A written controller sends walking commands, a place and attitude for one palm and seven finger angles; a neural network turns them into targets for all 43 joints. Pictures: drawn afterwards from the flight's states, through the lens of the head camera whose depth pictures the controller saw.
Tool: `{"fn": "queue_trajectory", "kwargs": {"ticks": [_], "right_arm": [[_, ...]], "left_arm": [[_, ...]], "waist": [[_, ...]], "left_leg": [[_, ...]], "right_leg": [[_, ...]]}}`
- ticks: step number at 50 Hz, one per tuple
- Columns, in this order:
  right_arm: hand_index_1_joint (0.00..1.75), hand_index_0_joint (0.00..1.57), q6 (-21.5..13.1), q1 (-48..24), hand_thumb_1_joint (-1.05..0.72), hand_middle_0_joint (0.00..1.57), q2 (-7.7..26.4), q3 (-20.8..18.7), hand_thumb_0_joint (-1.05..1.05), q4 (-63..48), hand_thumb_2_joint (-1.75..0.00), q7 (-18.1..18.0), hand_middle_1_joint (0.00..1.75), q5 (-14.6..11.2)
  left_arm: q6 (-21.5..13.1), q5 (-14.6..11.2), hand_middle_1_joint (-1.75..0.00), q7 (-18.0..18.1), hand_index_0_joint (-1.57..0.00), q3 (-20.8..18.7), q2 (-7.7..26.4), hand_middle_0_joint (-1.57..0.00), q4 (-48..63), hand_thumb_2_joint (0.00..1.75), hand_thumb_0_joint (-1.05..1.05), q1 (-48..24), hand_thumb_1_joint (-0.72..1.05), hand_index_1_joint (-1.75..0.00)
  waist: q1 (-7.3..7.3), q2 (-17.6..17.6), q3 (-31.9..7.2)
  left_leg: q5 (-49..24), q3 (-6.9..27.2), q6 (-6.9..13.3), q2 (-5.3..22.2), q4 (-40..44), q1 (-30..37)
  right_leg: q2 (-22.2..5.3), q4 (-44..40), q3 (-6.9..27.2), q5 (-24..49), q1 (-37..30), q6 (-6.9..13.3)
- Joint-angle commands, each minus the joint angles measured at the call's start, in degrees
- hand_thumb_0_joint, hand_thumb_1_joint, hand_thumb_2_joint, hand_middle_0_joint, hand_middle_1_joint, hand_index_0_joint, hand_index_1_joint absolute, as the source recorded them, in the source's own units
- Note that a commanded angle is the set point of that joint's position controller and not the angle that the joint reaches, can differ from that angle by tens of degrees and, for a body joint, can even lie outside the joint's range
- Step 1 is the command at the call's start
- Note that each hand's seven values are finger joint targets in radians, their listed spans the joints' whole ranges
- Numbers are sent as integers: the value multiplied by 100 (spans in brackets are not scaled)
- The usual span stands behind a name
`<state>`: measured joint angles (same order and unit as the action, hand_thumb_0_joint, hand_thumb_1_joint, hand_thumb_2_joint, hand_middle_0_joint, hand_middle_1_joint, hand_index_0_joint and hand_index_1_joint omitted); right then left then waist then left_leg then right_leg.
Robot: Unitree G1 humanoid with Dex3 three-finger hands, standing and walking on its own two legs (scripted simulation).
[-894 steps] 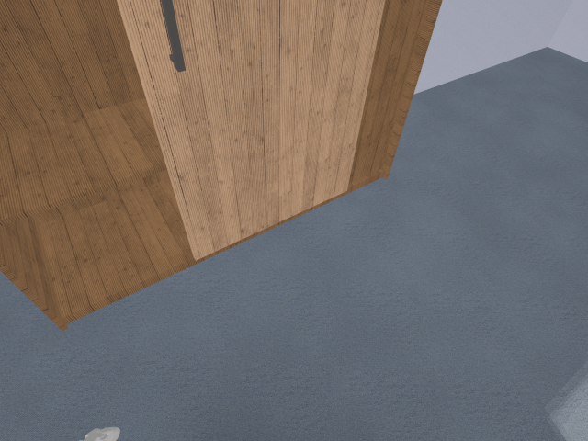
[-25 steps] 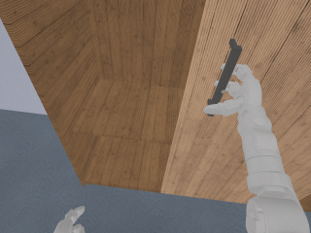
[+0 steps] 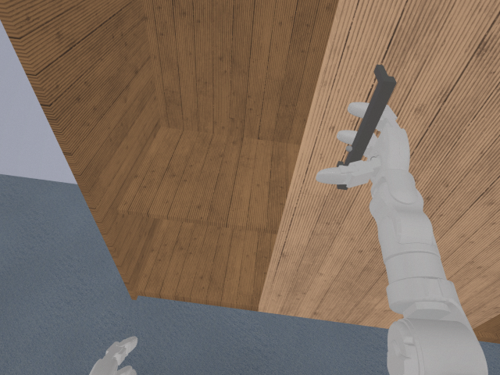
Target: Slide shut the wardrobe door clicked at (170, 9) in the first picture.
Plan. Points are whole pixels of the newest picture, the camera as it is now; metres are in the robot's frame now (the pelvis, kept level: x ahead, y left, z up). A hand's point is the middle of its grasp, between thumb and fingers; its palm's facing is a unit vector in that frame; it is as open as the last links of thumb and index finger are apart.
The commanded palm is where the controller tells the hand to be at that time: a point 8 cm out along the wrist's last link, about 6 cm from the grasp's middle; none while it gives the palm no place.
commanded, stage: slide the fingers in behind the handle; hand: right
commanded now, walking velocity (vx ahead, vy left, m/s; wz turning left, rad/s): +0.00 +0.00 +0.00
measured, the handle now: (359, 133) +0.48 -0.13 +0.18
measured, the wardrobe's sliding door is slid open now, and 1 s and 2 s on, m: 0.49 0.49 0.49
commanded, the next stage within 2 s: grip the handle and tug to test in 0.34 s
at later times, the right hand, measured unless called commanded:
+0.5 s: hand (352, 150) +0.41 -0.11 +0.19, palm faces +0.03 +1.00 +0.00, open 14.2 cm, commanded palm +0.38 -0.16 +0.18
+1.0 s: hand (352, 149) +0.42 -0.11 +0.19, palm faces +0.03 +1.00 +0.00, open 7.9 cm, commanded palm +0.38 -0.16 +0.18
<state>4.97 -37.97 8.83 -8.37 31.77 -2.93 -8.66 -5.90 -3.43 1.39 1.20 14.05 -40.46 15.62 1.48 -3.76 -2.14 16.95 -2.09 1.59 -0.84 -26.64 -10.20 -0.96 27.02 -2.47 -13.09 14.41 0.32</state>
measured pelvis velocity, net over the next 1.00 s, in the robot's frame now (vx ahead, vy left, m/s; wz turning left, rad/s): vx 0.01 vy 0.00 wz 0.01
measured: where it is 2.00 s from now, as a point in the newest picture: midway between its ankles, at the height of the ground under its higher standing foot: outside the picture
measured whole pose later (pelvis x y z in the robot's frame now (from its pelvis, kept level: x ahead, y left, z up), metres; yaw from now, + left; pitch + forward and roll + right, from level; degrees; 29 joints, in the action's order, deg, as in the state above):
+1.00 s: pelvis +0.01 +0.00 +0.00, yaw +0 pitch +0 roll +0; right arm 11.1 -32.1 9.0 -8.0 21.5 -2.7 -9.3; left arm -2.4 -3.2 1.8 1.2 14.3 -38.9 13.7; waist 1.5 -3.5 -2.6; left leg 17.1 -1.5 1.4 -0.8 -24.8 -7.6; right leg -0.9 25.7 -3.0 -13.7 11.9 0.4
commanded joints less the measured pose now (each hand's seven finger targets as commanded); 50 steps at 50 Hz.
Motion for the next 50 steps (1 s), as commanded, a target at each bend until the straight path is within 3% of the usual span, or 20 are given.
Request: {"fn": "queue_trajectory", "kwargs": {"ticks": [1, 3, 5, 10, 13, 15, 18, 19, 22, 25, 27, 31, 34, 36, 39, 41, 43, 47, 49, 50], "right_arm": [[120, 30, -450, -2503, 50, 30, 599, 96, 0, -1817, -30, 128, 120, -37], [120, 30, -372, -2375, 50, 30, 649, 47, 0, -1870, -30, 137, 120, -67], [120, 30, -294, -2476, 50, 30, 513, 185, 0, -1930, -30, 161, 120, -84], [120, 30, -188, -2475, 50, 30, 658, 58, 0, -2041, -30, 137, 120, -90], [120, 30, -147, -2245, 50, 30, 793, -98, 0, -2006, -30, 139, 120, -114], [120, 30, -132, -2348, 50, 30, 565, 91, 0, -2044, -30, 161, 120, -113], [120, 30, -91, -2355, 50, 30, 928, -185, 0, -1897, -30, 146, 120, -117], [120, 30, -74, -2310, 50, 30, 757, -66, 0, -1897, -30, 166, 120, -124], [120, 30, -64, -2273, 50, 30, 957, -235, 0, -1972, -30, 131, 120, -113], [122, 32, -70, -2073, 36, 32, 783, -114, 0, -2211, -36, 165, 122, -119], [123, 32, -58, -2034, 27, 32, 701, -53, 0, -2193, -40, 152, 123, -141], [126, 35, -31, -1871, 8, 35, 1026, -340, 0, -2225, -48, 143, 126, -149], [128, 36, -17, -1851, -6, 36, 816, -170, 0, -2435, -54, 156, 128, -155], [129, 37, -1, -1725, -15, 37, 775, -148, 0, -2443, -58, 123, 129, -157], [131, 38, 28, -1731, -29, 38, 682, -81, 0, -2627, -64, 108, 131, -152], [133, 40, 67, -1586, -39, 40, 809, -158, 0, -2506, -68, 88, 133, -144], [134, 41, 116, -1846, -48, 41, 763, -94, 0, -2451, -72, 89, 134, -147], [137, 43, 166, -1682, -67, 43, 738, -124, 0, -2464, -80, 82, 137, -151], [138, 44, 192, -1763, -76, 44, 883, -236, 0, -2367, -84, 70, 138, -139], [139, 44, 182, -1834, -81, 44, 751, -132, 0, -2502, -86, 85, 139, -159]], "left_arm": [[-311, 20, -30, 7, -20, -207, 602, -20, 902, 90, 0, -582, 90, -30], [-292, 7, -30, 9, -20, -208, 622, -20, 911, 90, 0, -602, 90, -30], [-288, -9, -30, 23, -20, -201, 608, -20, 922, 90, 0, -648, 90, -30], [-222, 3, -30, 58, -20, -181, 604, -20, 958, 90, 0, -718, 90, -30], [-174, 10, -30, 66, -20, -174, 620, -20, 966, 90, 0, -742, 90, -30], [-166, 3, -30, 61, -20, -167, 591, -20, 991, 90, 0, -762, 90, -30], [-93, 12, -30, 91, -20, -158, 630, -20, 958, 90, 0, -753, 90, -30], [-89, 4, -30, 93, -20, -150, 604, -20, 998, 90, 0, -798, 90, -30], [-49, 17, -30, 96, -20, -151, 608, -20, 999, 90, 0, -777, 90, -30], [-54, 20, -30, 69, -20, -156, 581, -20, 1081, 90, 0, -835, 90, -30], [-42, 21, -30, 61, -20, -159, 587, -20, 1072, 90, 0, -824, 90, -30], [-1, 31, -30, 83, -20, -162, 627, -20, 1064, 90, 0, -840, 90, -30], [-13, 23, -30, 63, -20, -167, 586, -20, 1116, 90, 0, -859, 90, -30], [-10, 36, -30, 54, -20, -169, 601, -20, 1096, 90, 0, -833, 90, -30], [-19, 34, -30, 41, -20, -186, 588, -20, 1121, 90, 0, -856, 90, -30], [20, 35, -30, 53, -20, -183, 627, -20, 1082, 90, 0, -856, 90, -30], [34, 22, -30, 76, -20, -182, 620, -20, 1045, 90, 0, -843, 90, -30], [50, 44, -30, 80, -20, -183, 617, -20, 1063, 90, 0, -841, 90, -30], [81, 35, -30, 102, -20, -190, 626, -20, 1029, 90, 0, -823, 90, -30], [70, 43, -30, 92, -20, -188, 613, -20, 1063, 90, 0, -839, 90, -30]], "waist": [[-67, 489, -1812], [-54, 679, -1734], [-7, 607, -1650], [-50, 479, -1716], [-87, 648, -1736], [-46, 549, -1699], [-69, 686, -1637], [-60, 655, -1591], [-98, 577, -1669], [-136, 452, -1836], [-107, 586, -1728], [-177, 653, -1696], [-156, 450, -1773], [-171, 643, -1738], [-147, 468, -1802], [-180, 624, -1673], [-97, 584, -1588], [-151, 527, -1729], [-141, 636, -1674], [-125, 548, -1739]], "left_leg": [[-2579, 28, -41, -18, 242, 30], [-2632, 26, -70, -30, 256, 17], [-2533, 34, -80, -26, 289, -85], [-2540, 49, -64, -6, 277, 15], [-2736, 50, -80, 3, 266, 140], [-2723, 34, -72, -4, 258, 39], [-2665, 57, -79, 7, 287, 126], [-2656, 61, -84, 7, 300, 85], [-2681, 47, -68, 16, 291, 168], [-2914, 35, -58, 18, 224, 244], [-2874, 21, -63, 4, 248, 211], [-2901, 43, -69, 15, 290, 322], [-2908, 25, -59, 3, 256, 283], [-2939, -2, -50, -7, 266, 315], [-2983, 3, -59, -8, 257, 256], [-2935, 14, -54, -16, 297, 302], [-2774, 11, -67, -23, 330, 171], [-2962, 19, -57, -6, 298, 309], [-2941, 7, -58, -16, 304, 285], [-3004, 24, -68, -5, 311, 291]], "right_leg": [[93, 26, 199, 1925, -1417, 231], [91, -3, 194, 1868, -1372, 243], [96, -3, 179, 1763, -1393, 250], [120, -15, 185, 1767, -1398, 244], [125, -1, 161, 1848, -1325, 248], [126, 13, 170, 1886, -1404, 248], [131, -24, 174, 1761, -1256, 247], [140, -20, 164, 1758, -1263, 256], [134, -17, 174, 1816, -1276, 244], [127, 3, 163, 2095, -1411, 228], [113, -2, 180, 2042, -1362, 234], [114, -28, 139, 2011, -1300, 238], [98, -38, 144, 2118, -1426, 219], [85, -27, 177, 2212, -1419, 217], [73, -26, 163, 2294, -1543, 209], [69, -51, 152, 2216, -1423, 214], [67, -72, 159, 2036, -1419, 213], [99, -59, 150, 2193, -1444, 220], [80, -69, 153, 2201, -1434, 214], [98, -60, 140, 2223, -1488, 221]]}}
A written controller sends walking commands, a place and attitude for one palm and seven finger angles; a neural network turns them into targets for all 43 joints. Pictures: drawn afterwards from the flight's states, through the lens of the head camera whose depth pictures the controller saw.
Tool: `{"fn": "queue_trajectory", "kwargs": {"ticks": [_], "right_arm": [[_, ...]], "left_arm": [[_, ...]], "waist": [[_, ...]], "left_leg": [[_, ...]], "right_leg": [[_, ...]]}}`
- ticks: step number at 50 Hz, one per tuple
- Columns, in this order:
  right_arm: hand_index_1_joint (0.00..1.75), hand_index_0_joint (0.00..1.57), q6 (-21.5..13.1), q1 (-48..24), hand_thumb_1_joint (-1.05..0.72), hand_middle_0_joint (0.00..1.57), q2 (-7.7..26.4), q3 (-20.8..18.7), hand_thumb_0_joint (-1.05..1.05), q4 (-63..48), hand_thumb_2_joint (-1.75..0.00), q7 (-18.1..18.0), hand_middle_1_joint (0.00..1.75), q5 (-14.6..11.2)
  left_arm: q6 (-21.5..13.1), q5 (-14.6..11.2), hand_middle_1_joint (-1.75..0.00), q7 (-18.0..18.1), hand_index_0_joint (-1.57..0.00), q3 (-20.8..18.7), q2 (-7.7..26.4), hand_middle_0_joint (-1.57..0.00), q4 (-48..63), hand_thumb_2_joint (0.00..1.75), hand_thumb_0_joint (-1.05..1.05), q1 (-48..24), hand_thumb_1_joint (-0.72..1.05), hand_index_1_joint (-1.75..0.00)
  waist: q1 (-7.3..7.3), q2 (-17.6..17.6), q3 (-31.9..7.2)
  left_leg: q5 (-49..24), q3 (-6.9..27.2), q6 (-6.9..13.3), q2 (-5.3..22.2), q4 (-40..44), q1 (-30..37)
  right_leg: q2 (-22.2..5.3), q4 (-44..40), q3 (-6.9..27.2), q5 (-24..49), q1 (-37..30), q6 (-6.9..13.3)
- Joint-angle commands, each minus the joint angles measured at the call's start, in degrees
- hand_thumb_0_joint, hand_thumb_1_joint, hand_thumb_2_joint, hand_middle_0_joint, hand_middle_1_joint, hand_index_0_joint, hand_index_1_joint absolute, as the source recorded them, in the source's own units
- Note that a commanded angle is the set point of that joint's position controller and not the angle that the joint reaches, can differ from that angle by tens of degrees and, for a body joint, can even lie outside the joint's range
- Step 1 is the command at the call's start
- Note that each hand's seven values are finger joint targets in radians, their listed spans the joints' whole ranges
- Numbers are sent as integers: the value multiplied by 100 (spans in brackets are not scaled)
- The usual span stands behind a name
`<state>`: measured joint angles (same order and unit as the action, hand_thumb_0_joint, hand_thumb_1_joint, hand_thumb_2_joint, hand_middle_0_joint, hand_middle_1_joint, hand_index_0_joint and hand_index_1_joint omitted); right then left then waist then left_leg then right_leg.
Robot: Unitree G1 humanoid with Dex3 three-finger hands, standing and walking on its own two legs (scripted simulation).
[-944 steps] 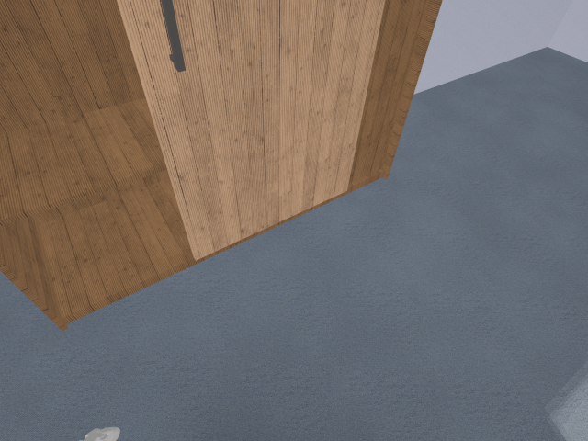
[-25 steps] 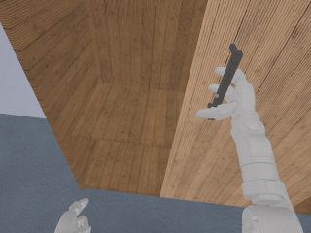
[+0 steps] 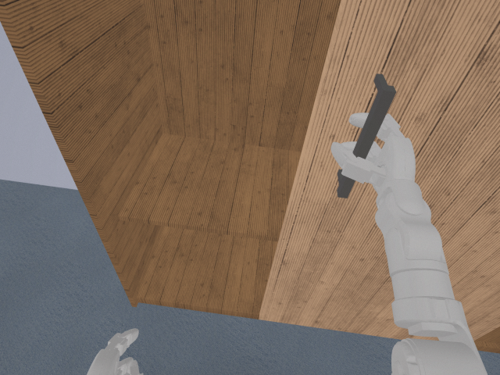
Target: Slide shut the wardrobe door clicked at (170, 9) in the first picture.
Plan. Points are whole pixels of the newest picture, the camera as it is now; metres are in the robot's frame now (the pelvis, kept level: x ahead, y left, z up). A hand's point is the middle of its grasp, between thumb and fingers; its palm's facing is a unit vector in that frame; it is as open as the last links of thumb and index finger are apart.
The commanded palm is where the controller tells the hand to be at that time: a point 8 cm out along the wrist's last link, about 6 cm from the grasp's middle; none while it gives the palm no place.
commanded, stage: grip the handle and tug to test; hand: right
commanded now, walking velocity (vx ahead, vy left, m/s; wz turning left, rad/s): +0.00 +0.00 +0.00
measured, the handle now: (359, 141) +0.46 -0.14 +0.18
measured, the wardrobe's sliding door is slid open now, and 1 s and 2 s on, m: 0.49 0.49 0.49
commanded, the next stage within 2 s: tug the door sideways, standing still in 0.86 s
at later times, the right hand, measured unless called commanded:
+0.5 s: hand (352, 157) +0.40 -0.11 +0.19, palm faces +0.05 +1.00 +0.00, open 5.7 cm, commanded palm +0.36 -0.16 +0.18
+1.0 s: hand (350, 159) +0.40 -0.11 +0.19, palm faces +0.04 +1.00 -0.03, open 6.0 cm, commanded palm +0.37 -0.15 +0.18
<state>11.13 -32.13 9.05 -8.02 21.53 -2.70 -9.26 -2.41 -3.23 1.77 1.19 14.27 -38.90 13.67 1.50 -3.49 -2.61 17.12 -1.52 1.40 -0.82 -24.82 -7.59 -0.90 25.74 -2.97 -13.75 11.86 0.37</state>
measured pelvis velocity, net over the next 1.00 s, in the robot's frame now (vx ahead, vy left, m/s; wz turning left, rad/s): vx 0.04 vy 0.00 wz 0.04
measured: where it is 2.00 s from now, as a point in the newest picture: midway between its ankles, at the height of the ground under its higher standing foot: outside the picture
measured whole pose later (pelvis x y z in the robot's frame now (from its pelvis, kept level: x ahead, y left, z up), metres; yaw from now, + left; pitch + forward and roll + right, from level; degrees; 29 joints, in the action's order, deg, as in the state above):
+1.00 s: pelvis +0.04 +0.00 +0.00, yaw +2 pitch +2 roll -1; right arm 17.8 -15.9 8.8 -7.6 -2.5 -3.7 -9.7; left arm -0.4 -2.9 -0.2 1.3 14.0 -33.9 11.1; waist 1.4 -3.5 -4.3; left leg 17.8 -0.7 1.4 -0.8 -24.0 -5.9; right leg -0.9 24.7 -3.6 -15.1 9.3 0.3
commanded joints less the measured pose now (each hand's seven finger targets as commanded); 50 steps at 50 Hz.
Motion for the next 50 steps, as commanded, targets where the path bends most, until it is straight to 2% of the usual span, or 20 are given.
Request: {"fn": "queue_trajectory", "kwargs": {"ticks": [1, 6, 10, 11, 14, 16, 18, 21, 22, 23, 28, 31, 32, 35, 37, 40, 42, 44, 48, 50], "right_arm": [[139, 44, -440, -2299, -85, 44, 831, -248, 0, -1420, -88, 49, 139, -82], [140, 45, -420, -2285, -90, 45, 905, -291, 0, -1333, -90, 72, 140, -73], [140, 45, -422, -2413, -90, 45, 839, -221, 0, -1457, -90, 84, 140, -65], [140, 45, -423, -2298, -90, 45, 942, -314, 0, -1407, -90, 62, 140, -56], [140, 45, -441, -2405, -90, 45, 675, -89, 0, -1571, -90, 74, 140, -56], [140, 45, -432, -2162, -90, 45, 928, -293, 0, -1451, -90, 62, 140, -45], [140, 45, -439, -2277, -90, 45, 696, -80, 0, -1526, -90, 100, 140, -56], [140, 45, -447, -2184, -90, 45, 819, -175, 0, -1577, -90, 67, 140, -32], [140, 45, -449, -2222, -90, 45, 664, -68, 0, -1645, -90, 80, 140, -52], [140, 45, -432, -2114, -90, 45, 839, -255, 0, -1584, -90, 66, 140, -55], [140, 45, -435, -1491, -90, 45, 641, -119, 0, -2106, -90, 116, 140, -92], [140, 45, -386, -1042, -90, 45, 747, -206, 0, -2286, -90, 137, 140, -100], [140, 45, -359, -1064, -90, 45, 535, -4, 0, -2401, -90, 157, 140, -112], [140, 45, -228, -946, -90, 45, 625, -92, 0, -2592, -90, 146, 140, -119], [140, 45, -161, -454, -90, 45, 612, -136, 0, -2888, -90, 142, 140, -136], [140, 45, -55, -184, -90, 45, 595, -94, 0, -3403, -90, 155, 140, -148], [140, 45, 14, 400, -90, 45, 515, -14, 0, -3606, -90, 167, 140, -152], [140, 45, 80, 229, -90, 45, 466, 108, 0, -3922, -90, 158, 140, -145], [140, 45, 170, 577, -90, 45, 483, 130, 0, -4399, -90, 123, 140, -161], [140, 45, 252, -286, -90, 45, 463, 256, 0, -4218, -90, 61, 140, -137]], "left_arm": [[-263, 25, -30, 46, -20, -187, 594, -20, 881, 90, 0, -632, 90, -30], [-218, 21, -30, 58, -20, -181, 605, -20, 894, 90, 0, -644, 90, -30], [-221, 19, -30, 64, -20, -177, 588, -20, 944, 90, 0, -658, 90, -30], [-206, 21, -30, 60, -20, -184, 599, -20, 923, 90, 0, -648, 90, -30], [-223, 21, -30, 48, -20, -189, 563, -20, 957, 90, 0, -657, 90, -30], [-194, 30, -30, 46, -20, -190, 603, -20, 929, 90, 0, -641, 90, -30], [-203, 13, -30, 45, -20, -186, 576, -20, 969, 90, 0, -694, 90, -30], [-197, 25, -30, 31, -20, -187, 589, -20, 969, 90, 0, -676, 90, -30], [-213, 33, -30, 22, -20, -188, 573, -20, 990, 90, 0, -679, 90, -30], [-206, 28, -30, 28, -20, -199, 583, -20, 976, 90, 0, -670, 90, -30], [-232, 36, -30, -31, -20, -190, 556, -20, 1129, 90, 0, -773, 90, -30], [-212, 33, -30, -55, -20, -184, 566, -20, 1184, 90, 0, -844, 90, -30], [-216, 30, -30, -62, -20, -179, 549, -20, 1208, 90, 0, -864, 90, -30], [-209, 29, -30, -51, -20, -193, 560, -20, 1234, 90, 0, -893, 90, -30], [-200, 56, -30, -76, -20, -190, 552, -20, 1317, 90, 0, -938, 90, -30], [-175, 41, -30, -109, -20, -187, 522, -20, 1406, 90, 0, -996, 90, -30], [-145, 45, -30, -144, -20, -176, 511, -20, 1466, 90, 0, -1050, 90, -30], [-126, 36, -30, -152, -20, -170, 496, -20, 1482, 90, 0, -1098, 90, -30], [-92, 49, -30, -176, -20, -143, 488, -20, 1525, 90, 0, -1198, 90, -30], [-91, 54, -30, -127, -20, -137, 511, -20, 1368, 90, 0, -1202, 90, -30]], "waist": [[-164, 574, -1683], [-156, 655, -1596], [-138, 443, -1696], [-164, 624, -1669], [-105, 470, -1745], [-177, 642, -1707], [-120, 591, -1667], [-180, 559, -1694], [-141, 503, -1735], [-179, 552, -1727], [-265, 521, -1864], [-346, 500, -1786], [-277, 573, -1732], [-299, 470, -1774], [-371, 594, -1890], [-404, 433, -2003], [-429, 629, -1956], [-395, 404, -1958], [-402, 386, -1912], [-243, 349, -1720]], "left_leg": [[-3055, -32, -37, -7, 138, 95], [-2993, -32, -40, -4, 158, 100], [-3034, -22, -34, -1, 127, 60], [-3108, -16, -36, 1, 145, 134], [-3129, -35, -42, -4, 123, 42], [-3224, -19, -41, 0, 137, 168], [-3200, -29, -53, -3, 126, 96], [-3164, -32, -27, -9, 131, 140], [-3237, -30, -40, -1, 114, 127], [-3260, -36, -38, -5, 107, 148], [-3621, -56, -48, 15, 50, 343], [-3626, -63, -30, 17, 55, 412], [-3649, -85, -46, 18, 46, 361], [-3745, -75, -53, 17, 29, 347], [-4223, -75, -79, 59, -37, 556], [-4330, -93, -85, 76, -94, 579], [-4636, -98, -124, 112, -129, 689], [-4414, -109, -97, 90, -128, 560], [-4361, -123, -69, 98, -147, 572], [-4177, -127, -70, 82, -96, 341]], "right_leg": [[91, 86, 192, 2314, -1184, 217], [90, 63, 181, 2215, -1104, 220], [98, 67, 197, 2288, -1207, 220], [88, 82, 191, 2334, -1159, 227], [88, 97, 195, 2411, -1304, 224], [86, 88, 175, 2433, -1199, 226], [86, 79, 171, 2380, -1220, 228], [81, 81, 192, 2438, -1226, 220], [92, 86, 195, 2450, -1252, 229], [82, 93, 194, 2473, -1247, 220], [76, 97, 167, 2775, -1322, 208], [68, 86, 162, 2811, -1262, 192], [55, 73, 157, 2810, -1285, 199], [48, 105, 150, 2932, -1358, 192], [53, 151, 136, 3223, -1340, 209], [30, 178, 147, 3556, -1468, 186], [24, 208, 133, 3643, -1351, 198], [11, 215, 161, 3714, -1479, 181], [7, 219, 196, 3710, -1442, 167], [13, 248, 223, 3548, -1497, 151]]}}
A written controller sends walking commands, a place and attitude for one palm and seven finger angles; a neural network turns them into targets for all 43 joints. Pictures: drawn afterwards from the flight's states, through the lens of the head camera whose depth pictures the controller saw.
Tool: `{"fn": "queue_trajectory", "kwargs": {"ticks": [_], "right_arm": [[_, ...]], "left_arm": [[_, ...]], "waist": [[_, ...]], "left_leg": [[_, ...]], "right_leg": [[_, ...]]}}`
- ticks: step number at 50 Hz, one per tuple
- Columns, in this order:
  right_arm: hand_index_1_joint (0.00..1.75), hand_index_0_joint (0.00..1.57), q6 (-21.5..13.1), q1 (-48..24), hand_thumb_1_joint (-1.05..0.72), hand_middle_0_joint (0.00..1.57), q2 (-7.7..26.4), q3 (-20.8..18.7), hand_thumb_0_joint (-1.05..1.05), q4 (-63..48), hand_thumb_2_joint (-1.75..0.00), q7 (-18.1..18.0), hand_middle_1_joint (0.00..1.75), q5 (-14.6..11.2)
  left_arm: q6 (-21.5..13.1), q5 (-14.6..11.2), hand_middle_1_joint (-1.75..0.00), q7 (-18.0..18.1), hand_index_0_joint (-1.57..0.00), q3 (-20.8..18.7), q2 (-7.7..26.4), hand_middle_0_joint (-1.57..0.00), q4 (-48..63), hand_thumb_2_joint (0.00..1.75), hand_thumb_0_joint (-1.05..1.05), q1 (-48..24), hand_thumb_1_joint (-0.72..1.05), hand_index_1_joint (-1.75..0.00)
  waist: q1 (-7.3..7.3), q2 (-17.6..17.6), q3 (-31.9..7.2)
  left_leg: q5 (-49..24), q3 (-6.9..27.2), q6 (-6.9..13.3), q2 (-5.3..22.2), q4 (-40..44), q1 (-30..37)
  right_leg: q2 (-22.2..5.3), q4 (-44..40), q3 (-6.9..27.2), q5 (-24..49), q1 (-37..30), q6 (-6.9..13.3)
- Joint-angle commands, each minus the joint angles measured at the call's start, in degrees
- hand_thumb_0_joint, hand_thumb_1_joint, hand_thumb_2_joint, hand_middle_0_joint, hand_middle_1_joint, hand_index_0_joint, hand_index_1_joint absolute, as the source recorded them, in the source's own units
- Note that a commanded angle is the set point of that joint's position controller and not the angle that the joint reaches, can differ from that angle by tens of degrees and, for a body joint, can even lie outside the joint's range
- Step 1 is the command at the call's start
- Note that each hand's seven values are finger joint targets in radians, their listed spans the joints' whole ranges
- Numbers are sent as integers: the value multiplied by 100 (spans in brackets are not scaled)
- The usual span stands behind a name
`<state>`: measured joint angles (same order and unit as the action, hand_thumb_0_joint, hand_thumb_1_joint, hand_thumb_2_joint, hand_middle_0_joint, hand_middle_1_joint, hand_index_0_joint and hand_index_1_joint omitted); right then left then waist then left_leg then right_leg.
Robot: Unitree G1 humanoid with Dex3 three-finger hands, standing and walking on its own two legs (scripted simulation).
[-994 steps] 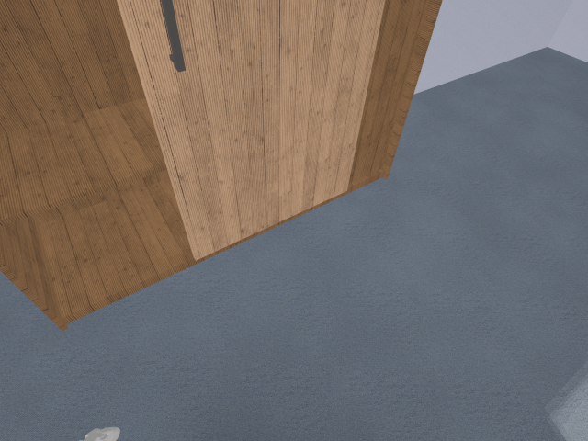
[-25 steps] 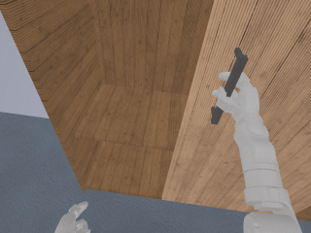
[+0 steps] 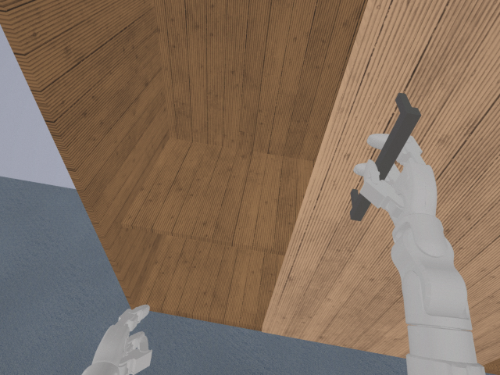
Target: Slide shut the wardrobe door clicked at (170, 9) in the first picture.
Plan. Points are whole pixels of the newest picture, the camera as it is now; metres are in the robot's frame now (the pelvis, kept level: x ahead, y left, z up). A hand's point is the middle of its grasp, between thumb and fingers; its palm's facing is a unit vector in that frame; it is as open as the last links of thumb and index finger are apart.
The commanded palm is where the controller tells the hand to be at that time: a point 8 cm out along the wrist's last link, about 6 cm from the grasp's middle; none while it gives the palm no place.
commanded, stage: tug the door sideways, standing still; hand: right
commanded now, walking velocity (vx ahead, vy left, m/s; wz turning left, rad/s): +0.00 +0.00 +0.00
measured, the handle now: (377, 163) +0.42 -0.15 +0.18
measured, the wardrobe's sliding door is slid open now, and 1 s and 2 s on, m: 0.49 0.49 0.31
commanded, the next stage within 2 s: step sideways, sliding the door along in 0.34 s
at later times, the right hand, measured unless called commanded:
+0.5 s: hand (367, 181) +0.36 -0.12 +0.18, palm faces +0.12 +0.99 -0.11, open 5.7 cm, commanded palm +0.35 -0.15 +0.18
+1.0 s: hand (358, 179) +0.37 -0.11 +0.18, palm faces +0.22 +0.97 -0.07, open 6.0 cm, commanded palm +0.35 -0.10 +0.17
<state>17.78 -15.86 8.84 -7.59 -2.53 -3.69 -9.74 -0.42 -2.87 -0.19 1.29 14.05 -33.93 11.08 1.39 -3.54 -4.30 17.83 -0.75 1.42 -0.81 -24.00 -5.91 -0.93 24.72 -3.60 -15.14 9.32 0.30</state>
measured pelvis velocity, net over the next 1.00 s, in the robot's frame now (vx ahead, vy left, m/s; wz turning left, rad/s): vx -0.04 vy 0.05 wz -0.12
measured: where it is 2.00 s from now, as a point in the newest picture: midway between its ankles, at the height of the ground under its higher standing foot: outside the picture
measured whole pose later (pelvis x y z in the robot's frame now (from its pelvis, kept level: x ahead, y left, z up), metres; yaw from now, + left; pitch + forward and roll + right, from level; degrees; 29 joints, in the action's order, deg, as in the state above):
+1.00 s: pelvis -0.04 +0.05 -0.01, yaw -7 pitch -4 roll +0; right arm -4.4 -39.9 10.1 -2.1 21.3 -7.9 -5.8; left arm 0.2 -2.4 1.1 -3.0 12.6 -40.4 10.6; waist -2.2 -1.7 12.9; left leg 24.9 0.1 2.3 -1.3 -54.7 -23.6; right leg -1.3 32.1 1.4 -17.8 10.0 -1.0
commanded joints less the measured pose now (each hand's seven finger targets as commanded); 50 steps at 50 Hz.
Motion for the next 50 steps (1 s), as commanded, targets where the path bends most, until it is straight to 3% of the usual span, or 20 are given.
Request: {"fn": "queue_trajectory", "kwargs": {"ticks": [1, 8, 16, 20, 22, 23, 25, 28, 31, 35, 36, 38, 40, 42, 43, 44, 45, 46, 47, 50], "right_arm": [[140, 45, -371, -2274, -90, 45, 460, 279, 0, -1645, -90, 99, 140, -71], [140, 45, -136, -3122, -90, 45, -74, 791, 0, -1052, -90, -42, 140, 106], [140, 45, -680, -3961, -90, 45, -734, 1627, 0, -677, -90, -3, 140, 160], [140, 45, -755, -4298, -90, 45, -861, 1762, 0, -634, -90, 85, 140, 228], [140, 45, -866, -5027, -90, 45, -814, 1824, 0, -811, -90, 70, 140, 212], [140, 45, -1701, -5449, -90, 45, 1385, 480, 0, -1408, -90, -47, 140, 503], [140, 45, -2036, -4600, -90, 45, 8, 1453, 0, -518, -90, 111, 140, 546], [140, 45, -2246, -4788, -90, 45, -93, 1485, 0, -374, -90, 139, 140, 497], [140, 45, -2290, -4909, -90, 45, 355, 1073, 0, -26, -90, 31, 140, 506], [140, 45, -2477, -5157, -90, 45, 324, 1065, 0, 294, -90, 78, 140, 623], [140, 45, -2471, -5265, -90, 45, 348, 1173, 0, 548, -90, 82, 140, 637], [140, 45, -2471, -5277, -90, 45, 248, 1165, 0, 850, -90, 104, 140, 660], [140, 45, -2697, -5629, -90, 45, -249, 1594, 0, 694, -90, 145, 140, 640], [140, 45, -2835, -5718, -90, 45, -436, 1797, 0, 596, -90, 119, 140, 659], [140, 45, -2877, -5678, -90, 45, -477, 1865, 0, 554, -90, 85, 140, 615], [140, 45, -2915, -5612, -90, 45, -528, 1892, 0, 483, -90, 68, 140, 539], [140, 45, -2925, -5710, -90, 45, -757, 2128, 0, 465, -90, 148, 140, 482], [140, 45, -2886, -5644, -90, 45, -658, 2014, 0, 630, -90, 160, 140, 514], [140, 45, -2933, -5755, -90, 45, -455, 1861, 0, 251, -90, 202, 140, 507], [140, 45, -2922, -5713, -90, 45, -613, 1955, 0, 419, -90, 214, 140, 644]], "left_arm": [[-277, 28, -30, 106, -20, -147, 553, -20, 777, 90, 0, -932, 90, -30], [-182, 92, -30, 199, -20, -169, 516, -20, 586, 90, 0, -743, 90, -30], [-183, 91, -30, 110, -20, -159, 364, -20, 481, 90, 0, -884, 90, -30], [-220, 139, -30, 44, -20, -162, 354, -20, 516, 90, 0, -697, 90, -30], [-252, 138, -30, 16, -20, -186, 372, -20, 482, 90, 0, -718, 90, -30], [-193, 166, -30, 182, -20, -207, 549, -20, 558, 90, 0, -680, 90, -30], [-129, 224, -30, 211, -20, -210, 361, -20, 516, 90, 0, -704, 90, -30], [-126, 330, -30, 155, -20, -260, 320, -20, 488, 90, 0, -612, 90, -30], [-38, 242, -30, 193, -20, -240, 343, -20, 494, 90, 0, -761, 90, -30], [-85, 108, -30, 284, -20, -250, 411, -20, 503, 90, 0, -865, 90, -30], [-121, 84, -30, 302, -20, -287, 396, -20, 404, 90, 0, -868, 90, -30], [-132, 67, -30, 325, -20, -395, 327, -20, 271, 90, 0, -725, 90, -30], [-309, 35, -30, 352, -20, -368, 213, -20, 149, 90, 0, -755, 90, -30], [-393, 60, -30, 353, -20, -323, 139, -20, 46, 90, 0, -667, 90, -30], [-391, 71, -30, 357, -20, -359, 229, -20, 17, 90, 0, -588, 90, -30], [-400, 112, -30, 329, -20, -487, 480, -20, 107, 90, 0, -563, 90, -30], [-309, 88, -30, 180, -20, -490, 407, -20, 218, 90, 0, -627, 90, -30], [-210, 48, -30, 131, -20, -495, 312, -20, 307, 90, 0, -622, 90, -30], [-179, 72, -30, 102, -20, -478, 261, -20, 223, 90, 0, -639, 90, -30], [-173, 43, -30, 44, -20, -540, 426, -20, 266, 90, 0, -557, 90, -30]], "waist": [[-152, 473, -1366], [3, 521, -1776], [130, 415, -1316], [105, 173, -1992], [177, 345, -2142], [-85, 374, -1617], [33, 480, -1518], [145, -641, -1633], [47, -451, -1307], [-17, 39, -1274], [-75, 555, -1092], [-2, 2378, -708], [10, 1277, -637], [181, 743, -1008], [290, 370, -1274], [249, -787, -1436], [203, -1158, -1450], [108, -779, -1059], [183, -431, -1017], [171, -130, -1115]], "left_leg": [[-4278, -184, -76, 87, -120, 88], [-4966, -245, -133, 132, -380, 45], [-3309, -253, 32, 52, -158, -526], [-4220, -260, -38, 60, -507, -478], [-3770, -282, -21, 27, -450, -551], [-3029, 15, -201, 177, -420, -907], [-2452, -125, -265, 37, -841, -1203], [347, 27, -222, -109, -2159, -2474], [935, 91, -111, 68, -1787, -2027], [-839, -80, -1, 97, -119, 34], [-902, 134, 94, 336, 33, 280], [-435, 1967, 720, 1289, 1085, -60], [-1834, 1902, 1064, 1522, 592, 202], [-2807, 994, 762, 1160, -271, 127], [-2536, 488, 476, 848, -1146, -502], [-1495, -81, 32, 223, -2360, -1817], [860, 301, -47, 115, -3419, -2625], [1033, 704, 28, 212, -3929, -2957], [1060, 870, 32, 445, -3784, -3339], [741, 464, 23, 459, -2583, -2593]], "right_leg": [[26, 396, 278, 3590, -1189, 179], [109, 642, 354, 4371, -1452, 217], [80, 475, 603, 3274, -1524, 165], [96, 782, 671, 4730, -1889, 209], [69, 747, 760, 4370, -1927, 175], [-369, 719, 750, 3983, -1828, 486], [-632, 676, 999, 4132, -2139, 562], [-1315, 507, 1638, 5252, -3214, 978], [-1480, 389, 1709, 3842, -2182, 1051], [-1040, 1098, 827, 2159, -413, 595], [-761, 1406, 647, 1114, 215, 473], [143, 2729, 419, -859, 834, 132], [75, 2886, 677, -1388, 1088, 163], [-71, 833, 503, -577, -49, 218], [-306, -237, 537, 936, -1235, 279], [-1460, -472, 1831, 3018, -2474, 742], [-2358, -342, 2929, 3869, -2819, 1265], [-2526, -90, 2975, 4277, -2718, 1579], [-2452, 254, 2825, 4167, -2925, 1595], [-2110, 553, 1891, 3789, -2403, 1249]]}}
